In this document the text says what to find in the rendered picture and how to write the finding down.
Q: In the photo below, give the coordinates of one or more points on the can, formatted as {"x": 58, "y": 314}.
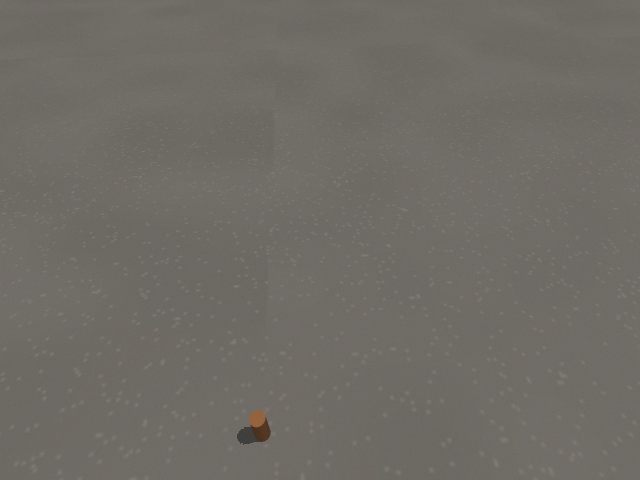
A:
{"x": 259, "y": 425}

